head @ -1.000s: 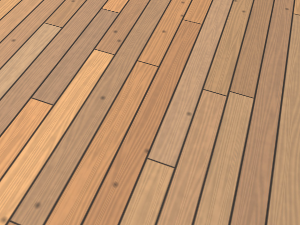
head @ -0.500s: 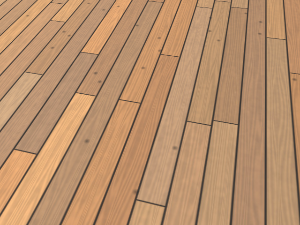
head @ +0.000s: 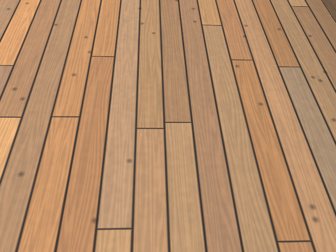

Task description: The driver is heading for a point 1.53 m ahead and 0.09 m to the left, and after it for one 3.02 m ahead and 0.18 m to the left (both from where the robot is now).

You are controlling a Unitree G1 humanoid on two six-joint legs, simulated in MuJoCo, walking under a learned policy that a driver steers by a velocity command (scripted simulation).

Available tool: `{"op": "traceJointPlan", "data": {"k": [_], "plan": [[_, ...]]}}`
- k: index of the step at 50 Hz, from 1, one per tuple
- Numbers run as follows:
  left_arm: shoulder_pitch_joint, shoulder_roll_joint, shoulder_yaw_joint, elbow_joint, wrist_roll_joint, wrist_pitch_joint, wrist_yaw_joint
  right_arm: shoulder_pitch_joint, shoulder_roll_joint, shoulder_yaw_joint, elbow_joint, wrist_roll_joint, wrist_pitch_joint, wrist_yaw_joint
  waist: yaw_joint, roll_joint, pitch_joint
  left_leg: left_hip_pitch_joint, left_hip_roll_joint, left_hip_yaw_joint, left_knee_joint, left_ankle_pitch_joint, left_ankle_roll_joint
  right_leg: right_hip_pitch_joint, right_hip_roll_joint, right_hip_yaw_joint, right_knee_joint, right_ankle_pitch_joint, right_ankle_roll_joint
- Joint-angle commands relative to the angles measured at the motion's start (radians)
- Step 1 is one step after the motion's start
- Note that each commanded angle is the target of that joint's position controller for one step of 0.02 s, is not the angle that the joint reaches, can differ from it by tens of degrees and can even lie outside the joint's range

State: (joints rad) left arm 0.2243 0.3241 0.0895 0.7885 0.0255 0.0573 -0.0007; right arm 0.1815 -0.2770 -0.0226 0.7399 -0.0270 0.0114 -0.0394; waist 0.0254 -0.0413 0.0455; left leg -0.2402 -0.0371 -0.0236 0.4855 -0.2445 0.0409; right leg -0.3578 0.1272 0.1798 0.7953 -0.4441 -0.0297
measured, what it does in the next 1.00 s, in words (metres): walks ahead: right foot, then left foot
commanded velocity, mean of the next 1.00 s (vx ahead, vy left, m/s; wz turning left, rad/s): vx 0.42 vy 0.00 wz -0.19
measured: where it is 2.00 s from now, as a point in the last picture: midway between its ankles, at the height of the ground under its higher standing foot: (203, 161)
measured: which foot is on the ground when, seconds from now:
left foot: down 0.00-0.44, up 0.46-0.92, down 0.94-1.00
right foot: up 0.00-0.40, down 0.42-0.96, up 0.98-1.00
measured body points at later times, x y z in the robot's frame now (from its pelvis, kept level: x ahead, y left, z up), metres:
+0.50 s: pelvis +0.14 -0.07 +0.00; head +0.16 -0.09 +0.44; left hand +0.34 +0.15 -0.10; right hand +0.08 -0.33 -0.15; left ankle +0.04 +0.08 -0.68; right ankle +0.16 -0.16 -0.74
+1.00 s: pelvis +0.41 -0.10 -0.02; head +0.45 -0.10 +0.43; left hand +0.42 +0.15 -0.17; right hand +0.54 -0.38 -0.13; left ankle +0.52 -0.06 -0.74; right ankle +0.20 -0.17 -0.67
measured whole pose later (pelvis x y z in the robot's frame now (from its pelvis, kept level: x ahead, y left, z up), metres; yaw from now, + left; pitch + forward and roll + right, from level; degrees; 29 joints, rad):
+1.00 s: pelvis +0.41 -0.10 -0.02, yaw -10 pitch +0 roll +0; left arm 0.41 0.24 0.02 1.00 0.01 -0.06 0.00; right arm 0.09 -0.24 -0.03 0.82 -0.03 -0.06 0.01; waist 0.03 -0.01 0.07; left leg -0.44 -0.03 0.10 0.59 -0.15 0.11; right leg -0.10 0.06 0.01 0.96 -0.44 -0.08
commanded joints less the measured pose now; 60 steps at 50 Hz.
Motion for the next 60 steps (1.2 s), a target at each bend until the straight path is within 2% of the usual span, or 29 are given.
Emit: {"op": "traceJointPlan", "data": {"k": [1, 3, 6, 11, 17, 19, 20, 21, 22, 23, 24, 25, 26, 28, 30, 35, 41, 44, 46, 47, 48, 49, 50, 51, 52, 53, 55, 58, 60], "plan": [[0.005, 0.123, 0.029, -0.056, 0.012, -0.018, -0.024, -0.012, -0.147, -0.037, -0.063, -0.001, -0.013, 0.004, -0.006, 0.183, 0.04, 0.093, 0.3, -0.358, -0.366, -0.385, 0.111, -0.249, -0.073, -0.052, 0.243, 0.032, 0.011], [0.011, 0.102, 0.022, -0.045, 0.014, -0.018, -0.052, 0.02, -0.137, -0.036, -0.054, 0.003, -0.03, 0.0, -0.019, 0.197, 0.024, 0.139, 0.253, -0.241, -0.37, -0.271, 0.102, -0.268, -0.093, -0.091, 0.297, 0.109, 0.031], [-0.052, 0.076, 0.011, -0.065, 0.009, -0.025, -0.07, 0.113, -0.141, -0.045, -0.019, 0.002, -0.059, 0.014, -0.056, 0.156, 0.019, 0.213, 0.266, -0.184, -0.374, -0.192, 0.112, -0.325, -0.107, -0.09, 0.277, 0.173, 0.045], [-0.114, 0.045, -0.004, -0.072, 0.015, -0.039, -0.07, 0.192, -0.138, -0.052, 0.037, 0.001, -0.086, 0.03, -0.08, 0.155, 0.044, 0.256, 0.294, -0.133, -0.393, -0.139, 0.139, -0.348, -0.11, -0.08, 0.103, 0.219, 0.048], [-0.225, 0.014, -0.036, -0.113, 0.015, -0.062, -0.073, 0.246, -0.148, -0.056, 0.098, 0.001, -0.09, 0.047, -0.096, 0.193, 0.061, 0.146, 0.294, -0.032, -0.337, 0.042, 0.142, -0.114, -0.135, -0.24, -0.18, 0.165, 0.001], [-0.153, 0.019, -0.035, -0.098, 0.014, -0.075, -0.062, 0.242, -0.166, -0.061, 0.115, 0.01, -0.08, 0.05, -0.045, 0.18, 0.044, 0.112, 0.31, -0.021, -0.258, 0.197, 0.134, 0.027, -0.111, -0.269, -0.263, 0.18, -0.04], [-0.041, 0.027, -0.029, -0.058, 0.019, -0.087, -0.051, 0.23, -0.16, -0.058, 0.12, 0.016, -0.076, 0.05, 0.014, 0.132, 0.001, 0.072, 0.277, 0.024, -0.128, 0.331, 0.115, 0.185, -0.082, -0.276, -0.336, 0.224, -0.058], [0.12, 0.072, -0.01, 0.002, 0.029, -0.1, -0.036, 0.23, -0.128, -0.045, 0.116, 0.017, -0.077, 0.052, 0.077, 0.044, -0.109, -0.002, 0.212, 0.092, 0.092, 0.373, 0.086, 0.404, -0.114, -0.213, -0.362, 0.195, -0.078], [0.281, 0.185, 0.015, 0.014, 0.045, -0.107, -0.018, 0.206, -0.039, -0.016, 0.049, 0.029, -0.081, 0.06, 0.137, -0.177, -0.245, -0.267, 0.106, 0.17, 0.453, 0.055, 0.025, 0.647, -0.426, 0.219, -0.485, -0.106, -0.162], [0.283, 0.233, 0.025, 0.03, 0.007, -0.104, -0.011, 0.189, -0.082, -0.032, 0.04, 0.009, -0.079, 0.054, 0.11, -0.211, -0.21, -0.439, 0.01, 0.069, 0.629, -0.266, 0.026, 0.595, -0.527, 0.523, -0.613, -0.102, -0.213], [0.192, 0.182, 0.011, 0.018, -0.003, -0.101, -0.011, 0.177, -0.117, -0.044, 0.049, 0.003, -0.074, 0.054, 0.061, -0.1, -0.101, -0.48, 0.086, -0.008, 0.698, -0.212, 0.045, 0.514, -0.496, 0.38, -0.578, -0.058, -0.208], [0.116, 0.109, -0.008, 0.002, -0.003, -0.105, -0.014, 0.166, -0.103, -0.039, 0.06, 0.011, -0.079, 0.064, 0.028, -0.045, -0.043, -0.453, 0.118, -0.014, 0.673, -0.124, 0.048, 0.412, -0.442, 0.263, -0.585, 0.04, -0.19], [0.068, 0.065, -0.022, -0.003, -0.003, -0.111, -0.016, 0.17, -0.085, -0.038, 0.073, 0.014, -0.078, 0.069, -0.006, -0.036, -0.01, -0.412, 0.142, -0.005, 0.622, -0.071, 0.043, 0.341, -0.384, 0.16, -0.613, 0.137, -0.158], [0.05, 0.03, -0.035, 0.006, -0.008, -0.128, -0.012, 0.202, -0.07, -0.035, 0.102, -0.009, -0.057, 0.078, -0.038, -0.063, -0.005, -0.355, 0.151, 0.018, 0.596, -0.011, 0.018, 0.293, -0.319, 0.042, -0.642, 0.322, -0.138], [0.092, 0.04, -0.033, 0.034, -0.015, -0.142, -0.012, 0.182, -0.06, -0.036, 0.1, -0.011, -0.046, 0.084, -0.048, -0.043, -0.006, -0.375, 0.145, 0.034, 0.595, 0.027, 0.0, 0.301, -0.309, -0.007, -0.647, 0.49, -0.152], [0.184, 0.025, -0.041, 0.097, -0.019, -0.146, -0.009, -0.024, -0.039, -0.027, 0.037, -0.011, -0.041, 0.087, -0.017, -0.025, 0.049, -0.493, 0.146, 0.065, 0.445, 0.152, -0.035, 0.334, -0.292, -0.084, -0.669, 0.649, -0.166], [0.254, 0.048, -0.044, 0.161, -0.012, -0.148, 0.006, -0.204, -0.023, -0.007, -0.021, -0.002, -0.05, 0.085, 0.015, -0.019, 0.079, -0.391, 0.088, 0.11, 0.146, 0.235, 0.01, 0.411, -0.318, -0.12, -0.665, 0.791, -0.151], [0.222, 0.071, -0.042, 0.176, -0.005, -0.146, 0.017, -0.133, -0.047, -0.017, -0.001, -0.001, -0.057, 0.071, -0.037, -0.03, 0.032, -0.248, 0.029, 0.127, 0.089, 0.14, 0.066, 0.48, -0.336, -0.141, -0.541, 1.094, -0.13], [0.199, 0.088, -0.038, 0.181, 0.002, -0.135, 0.018, 0.118, -0.087, -0.038, 0.084, -0.003, -0.07, 0.05, -0.145, -0.02, -0.11, 0.038, -0.024, 0.136, 0.012, 0.11, 0.108, 0.46, -0.303, -0.173, -0.229, 1.207, -0.103], [0.205, 0.069, -0.046, 0.167, -0.005, -0.136, 0.015, 0.283, -0.141, -0.056, 0.126, -0.023, -0.077, 0.036, -0.203, 0.029, -0.215, 0.299, 0.107, 0.002, -0.004, 0.055, 0.15, 0.284, -0.264, -0.194, 0.032, 0.942, -0.092], [0.323, -0.042, -0.067, 0.144, -0.039, -0.138, 0.001, 0.352, -0.257, -0.088, 0.133, -0.044, -0.076, 0.03, -0.144, 0.254, -0.343, 0.579, 0.416, -0.501, -0.062, -0.067, 0.287, -0.083, -0.077, -0.243, 0.45, 0.269, -0.044], [0.289, 0.039, -0.045, 0.158, -0.013, -0.138, 0.003, 0.287, -0.214, -0.08, 0.133, 0.002, -0.068, 0.045, -0.133, 0.179, -0.333, 0.529, 0.438, -0.709, -0.199, -0.076, 0.306, -0.204, -0.037, -0.105, 0.562, -0.052, -0.063], [0.202, 0.051, -0.037, 0.13, -0.009, -0.139, 0.001, 0.166, -0.165, -0.068, 0.12, 0.019, -0.067, 0.047, -0.081, 0.131, -0.155, 0.373, 0.402, -0.529, -0.217, -0.125, 0.273, -0.26, -0.111, -0.092, 0.553, 0.038, -0.072], [0.153, 0.04, -0.042, 0.121, -0.007, -0.145, -0.004, 0.103, -0.096, -0.052, 0.112, 0.017, -0.073, 0.052, -0.066, 0.072, -0.069, 0.237, 0.362, -0.413, -0.261, -0.069, 0.248, -0.242, -0.151, -0.107, 0.494, 0.107, -0.073], [0.133, 0.021, -0.042, 0.119, -0.001, -0.14, -0.008, 0.083, -0.068, -0.042, 0.121, 0.015, -0.08, 0.052, -0.037, 0.074, -0.022, 0.15, 0.308, -0.331, -0.289, 0.0, 0.217, -0.207, -0.185, -0.12, 0.431, 0.138, -0.068], [0.142, 0.008, -0.046, 0.12, 0.014, -0.128, -0.012, 0.08, -0.043, -0.033, 0.138, 0.019, -0.085, 0.051, -0.008, 0.092, -0.003, 0.08, 0.264, -0.268, -0.309, 0.075, 0.195, -0.157, -0.204, -0.128, 0.381, 0.153, -0.053], [0.142, -0.022, -0.052, 0.119, 0.022, -0.11, -0.022, 0.119, -0.046, -0.033, 0.166, 0.021, -0.099, 0.052, 0.008, 0.092, -0.012, 0.044, 0.233, -0.213, -0.325, 0.2, 0.203, -0.124, -0.21, -0.154, 0.329, 0.171, -0.023], [0.026, -0.025, -0.055, 0.072, 0.02, -0.1, -0.027, 0.166, -0.086, -0.045, 0.191, 0.027, -0.104, 0.048, 0.001, 0.082, 0.026, 0.027, 0.205, -0.172, -0.368, 0.203, 0.218, -0.198, -0.23, -0.183, 0.192, 0.257, 0.027], [-0.075, -0.02, -0.057, 0.035, 0.015, -0.1, -0.026, 0.199, -0.086, -0.047, 0.201, 0.028, -0.099, 0.048, -0.024, 0.082, 0.049, 0.043, 0.186, -0.165, -0.377, 0.207, 0.209, -0.239, -0.23, -0.194, 0.066, 0.334, 0.054]]}}
Keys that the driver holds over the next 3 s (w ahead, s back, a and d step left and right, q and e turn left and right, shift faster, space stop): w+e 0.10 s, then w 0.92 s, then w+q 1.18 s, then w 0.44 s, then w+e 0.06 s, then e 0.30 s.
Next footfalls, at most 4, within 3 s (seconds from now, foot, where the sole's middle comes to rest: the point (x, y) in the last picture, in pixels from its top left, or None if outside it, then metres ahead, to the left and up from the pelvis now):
0.42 right None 0.20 -0.16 -0.78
0.94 left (184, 231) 0.56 -0.06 -0.78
1.46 right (231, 176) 0.82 -0.28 -0.78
1.98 left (174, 136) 1.03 -0.01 -0.78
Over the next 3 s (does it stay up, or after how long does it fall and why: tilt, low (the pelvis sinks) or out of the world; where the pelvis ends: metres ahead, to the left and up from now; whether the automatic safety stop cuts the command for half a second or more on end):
stays up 1.38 0.11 0.00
